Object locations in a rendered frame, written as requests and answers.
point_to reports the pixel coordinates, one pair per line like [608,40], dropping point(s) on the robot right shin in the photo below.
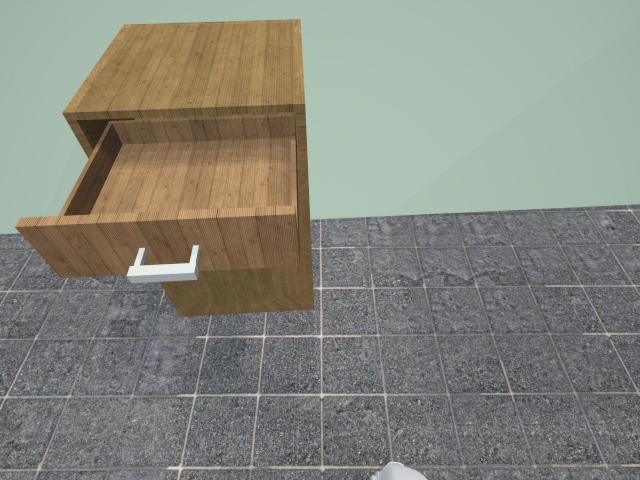
[394,463]

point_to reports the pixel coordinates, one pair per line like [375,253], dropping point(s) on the drawer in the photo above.
[227,184]

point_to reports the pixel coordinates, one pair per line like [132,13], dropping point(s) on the cabinet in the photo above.
[208,69]

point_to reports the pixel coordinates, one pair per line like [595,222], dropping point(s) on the handle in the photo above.
[140,273]

